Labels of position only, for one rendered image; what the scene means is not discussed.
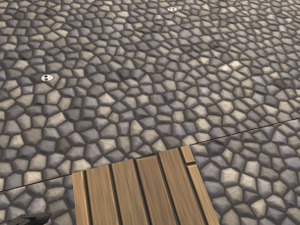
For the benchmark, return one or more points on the left robot hand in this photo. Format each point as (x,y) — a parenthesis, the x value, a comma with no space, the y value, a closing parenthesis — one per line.
(33,219)

